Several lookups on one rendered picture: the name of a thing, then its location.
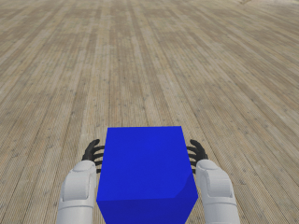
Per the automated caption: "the left robot forearm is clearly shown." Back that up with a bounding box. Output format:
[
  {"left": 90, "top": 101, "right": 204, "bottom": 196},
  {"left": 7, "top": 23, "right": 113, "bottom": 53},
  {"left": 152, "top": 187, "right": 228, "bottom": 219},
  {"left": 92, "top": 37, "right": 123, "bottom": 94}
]
[{"left": 56, "top": 160, "right": 97, "bottom": 224}]

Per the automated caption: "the carton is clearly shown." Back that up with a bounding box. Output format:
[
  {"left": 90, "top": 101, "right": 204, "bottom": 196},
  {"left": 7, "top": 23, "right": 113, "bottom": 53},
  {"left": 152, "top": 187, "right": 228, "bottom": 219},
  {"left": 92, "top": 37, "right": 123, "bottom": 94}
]
[{"left": 96, "top": 126, "right": 199, "bottom": 224}]

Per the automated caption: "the right robot hand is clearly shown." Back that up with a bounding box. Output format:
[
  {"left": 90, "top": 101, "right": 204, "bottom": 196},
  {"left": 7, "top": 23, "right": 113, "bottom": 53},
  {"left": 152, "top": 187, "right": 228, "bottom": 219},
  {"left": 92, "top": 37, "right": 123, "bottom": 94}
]
[{"left": 186, "top": 139, "right": 208, "bottom": 174}]

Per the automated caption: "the right robot forearm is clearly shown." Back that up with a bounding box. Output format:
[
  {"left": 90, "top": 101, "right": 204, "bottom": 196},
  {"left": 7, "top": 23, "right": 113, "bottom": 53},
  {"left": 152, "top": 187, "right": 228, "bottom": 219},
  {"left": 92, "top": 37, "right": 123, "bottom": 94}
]
[{"left": 195, "top": 159, "right": 241, "bottom": 224}]

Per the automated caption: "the left robot hand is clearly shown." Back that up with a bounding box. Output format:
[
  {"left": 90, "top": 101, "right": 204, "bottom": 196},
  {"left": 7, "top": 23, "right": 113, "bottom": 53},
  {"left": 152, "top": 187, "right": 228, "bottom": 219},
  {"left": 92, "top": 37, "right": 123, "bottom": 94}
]
[{"left": 81, "top": 139, "right": 105, "bottom": 174}]

